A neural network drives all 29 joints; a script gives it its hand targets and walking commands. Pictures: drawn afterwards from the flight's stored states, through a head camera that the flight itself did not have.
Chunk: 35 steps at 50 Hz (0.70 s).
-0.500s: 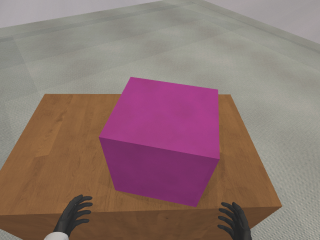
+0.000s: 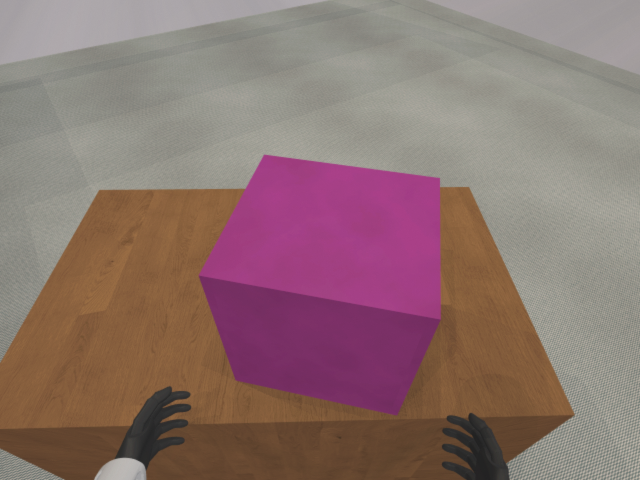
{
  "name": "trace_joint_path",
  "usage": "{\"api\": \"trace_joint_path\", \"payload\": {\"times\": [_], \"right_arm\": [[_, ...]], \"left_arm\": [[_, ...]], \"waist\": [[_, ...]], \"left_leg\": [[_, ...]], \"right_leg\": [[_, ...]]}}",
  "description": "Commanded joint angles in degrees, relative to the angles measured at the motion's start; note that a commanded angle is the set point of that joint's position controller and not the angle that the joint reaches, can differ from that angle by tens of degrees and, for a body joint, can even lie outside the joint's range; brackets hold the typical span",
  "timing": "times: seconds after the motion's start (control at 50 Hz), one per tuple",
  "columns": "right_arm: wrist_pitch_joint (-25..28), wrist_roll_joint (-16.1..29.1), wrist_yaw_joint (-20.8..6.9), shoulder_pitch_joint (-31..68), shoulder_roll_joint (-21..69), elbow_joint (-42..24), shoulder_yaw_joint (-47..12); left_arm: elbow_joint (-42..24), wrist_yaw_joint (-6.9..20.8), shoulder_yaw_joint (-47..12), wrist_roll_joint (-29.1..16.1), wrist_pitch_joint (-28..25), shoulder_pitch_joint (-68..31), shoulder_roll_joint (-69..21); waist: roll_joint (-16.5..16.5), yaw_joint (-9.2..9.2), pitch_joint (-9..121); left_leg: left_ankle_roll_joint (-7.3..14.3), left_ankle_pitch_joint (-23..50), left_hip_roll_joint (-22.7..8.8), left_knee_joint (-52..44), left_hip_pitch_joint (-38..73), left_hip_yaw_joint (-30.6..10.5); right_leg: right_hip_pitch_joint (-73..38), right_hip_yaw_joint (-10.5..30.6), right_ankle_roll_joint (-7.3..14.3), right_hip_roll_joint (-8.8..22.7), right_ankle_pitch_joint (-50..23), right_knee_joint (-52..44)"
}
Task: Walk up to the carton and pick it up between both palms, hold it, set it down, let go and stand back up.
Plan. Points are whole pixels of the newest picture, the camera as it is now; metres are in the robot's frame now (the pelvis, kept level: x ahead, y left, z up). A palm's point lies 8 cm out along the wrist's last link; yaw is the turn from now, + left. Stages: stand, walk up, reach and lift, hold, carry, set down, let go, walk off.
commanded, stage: let go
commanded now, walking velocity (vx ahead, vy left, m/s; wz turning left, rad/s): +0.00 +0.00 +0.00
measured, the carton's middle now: (331, 285) +0.40 -0.02 +0.01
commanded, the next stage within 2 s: stand in 0.40 s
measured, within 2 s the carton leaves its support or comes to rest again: neither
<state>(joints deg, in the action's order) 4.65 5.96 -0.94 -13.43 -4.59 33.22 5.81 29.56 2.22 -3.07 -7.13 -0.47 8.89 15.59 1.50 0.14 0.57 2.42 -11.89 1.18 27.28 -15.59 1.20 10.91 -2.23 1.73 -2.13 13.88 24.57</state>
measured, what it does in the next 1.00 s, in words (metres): stands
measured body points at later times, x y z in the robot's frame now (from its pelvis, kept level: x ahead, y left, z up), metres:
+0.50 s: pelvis +0.00 +0.00 +0.00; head +0.00 +0.00 +0.45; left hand +0.20 +0.23 -0.06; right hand +0.15 -0.22 -0.10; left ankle +0.03 +0.09 -0.74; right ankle -0.01 -0.10 -0.74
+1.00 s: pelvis +0.02 -0.01 +0.00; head +0.03 -0.01 +0.45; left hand +0.20 +0.23 -0.06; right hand +0.16 -0.26 -0.10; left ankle +0.03 +0.09 -0.74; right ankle -0.01 -0.10 -0.74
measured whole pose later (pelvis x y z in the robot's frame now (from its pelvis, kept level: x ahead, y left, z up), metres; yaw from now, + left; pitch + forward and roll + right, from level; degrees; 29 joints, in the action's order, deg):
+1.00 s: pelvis +0.02 -0.01 +0.00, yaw +0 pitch +1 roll +0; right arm 1.9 4.1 -1.1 -13.4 -11.7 37.8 5.8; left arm 29.5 2.1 -1.3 1.0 -8.1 13.2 14.8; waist 1.5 0.2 0.6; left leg 2.4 -13.2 1.2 27.3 -15.1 1.2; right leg 10.8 -2.2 2.1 -2.2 15.7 25.4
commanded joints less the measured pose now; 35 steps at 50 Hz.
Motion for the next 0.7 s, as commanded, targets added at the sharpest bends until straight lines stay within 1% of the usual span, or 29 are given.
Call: {"api": "trace_joint_path", "payload": {"times": [0.0,0.04,0.06,0.08,0.1,0.14,0.16,0.18,0.22,0.24,0.26,0.28,0.3,0.32,0.34,0.38,0.4,0.42,0.44,0.46,0.48,0.52,0.54,0.56,0.58,0.6,0.64,0.66,0.68], "right_arm": [[2.31,-7.57,-0.59,9.25,-13.63,-2.02,-0.46],[1.78,-7.59,-0.84,9.91,-13.74,-0.96,-0.87],[1.96,-7.49,-0.76,9.68,-13.47,-1.87,-0.85],[1.85,-7.56,-1.02,9.74,-14.19,-0.59,-0.62],[1.85,-7.71,-1.03,9.73,-14.10,-0.95,-0.22],[2.00,-7.95,-1.07,9.76,-13.41,-0.89,-0.50],[2.09,-7.89,-1.03,8.93,-13.64,-1.72,-0.50],[1.82,-7.61,-1.14,9.96,-14.11,-0.15,-0.35],[2.40,-8.32,-1.07,8.60,-14.09,0.23,-0.23],[2.45,-7.83,-0.92,9.18,-13.69,-0.65,-0.80],[2.51,-8.15,-0.96,9.56,-13.94,-0.08,-0.22],[2.60,-8.01,-0.82,9.97,-13.08,-0.86,-0.52],[2.47,-8.11,-1.03,9.57,-13.85,-0.05,-0.41],[3.11,-8.28,-0.74,9.23,-13.28,-0.95,-0.28],[2.93,-8.67,-0.88,9.42,-13.61,-0.91,-0.34],[2.83,-8.03,-1.10,9.70,-13.59,0.61,-0.15],[1.33,-10.59,0.41,3.03,-23.44,1.45,2.18],[0.27,-10.66,0.91,3.28,-22.15,2.12,2.46],[0.16,-10.69,1.18,4.23,-21.31,1.63,1.96],[-0.09,-10.55,1.05,4.70,-21.46,1.35,1.78],[-0.36,-10.55,1.05,5.43,-21.17,1.31,1.88],[-0.68,-10.18,0.69,5.84,-20.97,1.76,1.41],[-0.63,-9.63,0.44,5.29,-20.80,1.94,1.34],[-0.62,-9.74,0.46,4.20,-21.20,2.68,1.45],[-0.68,-9.87,0.49,6.11,-21.26,2.52,1.18],[-0.75,-9.76,0.57,4.83,-21.33,2.86,1.01],[-0.72,-9.38,0.35,5.79,-22.11,3.09,1.26],[-0.67,-9.41,0.53,4.81,-22.06,3.35,1.18],[-0.61,-9.23,0.39,5.17,-22.73,3.54,1.31]], "left_arm": [[-0.10,-2.82,2.53,3.92,6.90,-3.18,2.49],[0.76,-2.87,2.06,4.04,7.14,-3.17,2.17],[-0.29,-2.84,2.28,3.48,6.93,-3.67,2.82],[1.05,-2.89,2.27,4.53,7.32,-2.69,1.97],[-0.01,-3.12,2.66,4.44,7.46,-3.12,2.49],[0.85,-3.02,1.60,4.24,7.35,-2.58,1.44],[0.09,-3.13,2.24,4.50,7.42,-2.25,1.89],[0.88,-3.03,1.35,4.40,7.71,-2.58,1.05],[1.13,-2.93,2.10,5.43,7.61,-0.85,1.24],[1.80,-2.72,2.08,4.46,7.47,-1.67,1.33],[0.39,-3.07,1.68,4.66,7.41,-1.74,0.95],[0.88,-2.85,1.88,4.12,7.67,-1.71,1.00],[0.84,-2.95,1.56,4.44,7.46,-1.01,1.02],[0.87,-2.87,1.66,4.36,7.01,-1.13,1.28],[0.49,-2.86,1.41,5.04,6.73,-1.22,1.35],[1.05,-3.04,1.00,5.18,6.88,-0.68,0.48],[-1.90,-3.41,7.09,11.40,1.92,-0.49,14.06],[-1.05,-3.18,7.22,11.20,-0.09,0.25,13.87],[-0.92,-2.84,7.43,11.21,-1.28,-0.36,13.47],[-0.39,-2.59,7.28,11.08,-1.73,-1.62,13.33],[0.65,-2.40,7.17,10.99,-2.13,-0.60,12.18],[0.95,-2.02,7.23,10.81,-2.84,-0.69,11.97],[0.80,-2.17,7.46,11.23,-3.16,-0.18,13.22],[1.23,-2.09,7.48,10.89,-3.36,0.23,12.73],[1.06,-2.02,7.47,10.83,-3.70,0.34,12.88],[1.28,-2.13,7.25,10.73,-3.92,0.95,12.95],[1.41,-2.11,7.37,10.58,-4.21,0.66,12.95],[1.04,-2.14,7.37,10.54,-4.38,1.16,12.89],[1.42,-2.22,7.45,10.36,-4.51,0.66,12.45]], "waist": [[-5.56,2.81,-3.13],[-5.22,3.12,-3.76],[-6.08,2.91,-2.57],[-5.27,3.20,-3.24],[-5.18,2.92,-2.95],[-6.32,2.82,-3.67],[-5.79,3.13,-3.60],[-5.95,3.08,-3.72],[-6.49,2.53,-3.33],[-7.15,3.19,-2.88],[-5.94,2.95,-3.60],[-7.40,2.79,-3.43],[-6.41,3.00,-3.50],[-7.83,2.35,-2.98],[-7.55,2.06,-2.85],[-5.70,2.43,-3.58],[-2.69,0.80,1.92],[-2.60,0.91,0.98],[-4.38,0.81,1.79],[-4.47,0.52,0.81],[-4.47,0.54,-0.69],[-3.49,0.60,-0.28],[-4.33,0.24,-0.66],[-4.87,0.23,-1.28],[-2.95,0.70,-0.40],[-4.70,0.23,-1.97],[-4.16,0.35,-0.03],[-5.70,-0.17,1.07],[-6.13,0.20,0.41]], "left_leg": [[-3.08,-3.49,-3.82,-7.75,12.31,0.54],[-3.04,-4.10,-4.00,-7.64,12.02,0.41],[-2.91,-4.70,-3.96,-7.55,11.90,0.27],[-3.12,-4.50,-3.95,-7.75,11.72,0.41],[-3.19,-5.12,-3.95,-7.83,11.80,0.15],[-2.90,-5.46,-4.15,-7.80,11.28,0.21],[-2.99,-5.38,-3.88,-7.77,11.38,0.25],[-3.16,-5.33,-4.05,-7.65,12.14,0.25],[-2.98,-3.94,-3.74,-7.15,12.29,0.32],[-2.88,-4.58,-3.55,-7.17,12.35,0.51],[-3.23,-5.38,-3.89,-7.56,11.79,0.26],[-3.09,-4.90,-3.72,-7.27,11.76,0.38],[-3.15,-4.52,-4.04,-7.16,12.26,0.27],[-2.91,-3.55,-3.42,-6.60,12.36,0.76],[-2.44,-5.01,-3.64,-6.73,12.46,0.15],[-2.99,-4.77,-3.53,-7.25,12.07,0.39],[-1.21,2.23,-6.96,-4.85,4.22,-6.39],[-0.61,1.30,-6.69,-4.87,3.63,-6.37],[-0.14,-1.43,-6.67,-5.39,2.92,-7.51],[0.05,-3.04,-6.67,-5.38,1.79,-7.69],[0.10,-6.78,-6.62,-6.94,1.01,-8.41],[0.37,-8.92,-6.30,-7.37,-0.35,-8.66],[0.19,-9.59,-6.56,-7.26,-0.67,-8.64],[0.62,-9.36,-6.43,-7.38,-0.69,-8.99],[0.56,-7.58,-6.09,-6.56,-0.23,-8.13],[1.03,-6.27,-6.38,-6.53,-0.33,-8.59],[0.77,-5.60,-6.50,-5.71,0.46,-8.18],[1.25,-3.48,-6.93,-5.68,1.22,-8.69],[1.28,-3.54,-6.82,-5.91,0.50,-8.90]], "right_leg": [[4.39,1.04,1.38,1.92,4.56,-7.04],[4.97,0.86,1.50,2.10,5.19,-7.20],[4.61,0.92,1.28,2.13,5.07,-6.97],[4.57,0.97,1.49,2.09,5.01,-6.96],[4.33,0.91,1.36,1.98,5.25,-6.72],[4.67,0.96,1.33,2.19,5.19,-7.00],[4.47,0.85,1.40,2.07,5.03,-6.85],[5.41,0.47,1.57,1.81,5.33,-7.17],[4.86,0.64,1.12,1.96,3.64,-6.83],[4.92,0.97,0.90,2.22,4.68,-7.33],[5.00,0.57,1.21,1.92,5.13,-6.99],[3.99,0.72,1.07,2.11,4.22,-7.26],[5.37,0.40,1.32,2.05,4.55,-7.09],[5.28,0.50,0.87,2.16,3.33,-7.20],[6.33,0.44,1.04,2.26,4.86,-7.13],[5.81,0.38,1.48,2.32,4.73,-7.23],[2.34,8.25,0.89,6.76,2.35,-2.84],[3.75,8.25,0.95,7.11,4.15,-3.27],[3.39,8.06,0.73,6.67,5.25,-2.73],[3.83,8.50,0.66,6.46,5.64,-3.15],[4.71,8.02,0.61,6.50,8.30,-3.19],[3.42,8.25,0.97,6.46,8.32,-3.59],[4.06,8.07,0.64,6.38,9.18,-3.32],[4.49,8.04,0.92,6.30,8.72,-3.16],[3.43,8.56,0.64,6.78,7.70,-3.76],[4.50,8.43,0.91,6.88,7.17,-3.61],[3.57,8.34,0.61,6.98,5.91,-3.77],[2.51,8.42,1.02,7.04,3.61,-3.11],[2.25,8.15,0.97,6.84,3.07,-3.00]]}}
